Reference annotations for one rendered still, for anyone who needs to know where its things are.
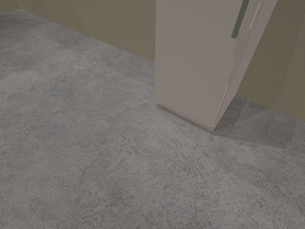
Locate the fridge door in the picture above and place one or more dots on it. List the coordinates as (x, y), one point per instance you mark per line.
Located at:
(195, 53)

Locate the handle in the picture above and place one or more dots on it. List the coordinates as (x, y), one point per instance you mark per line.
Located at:
(240, 17)

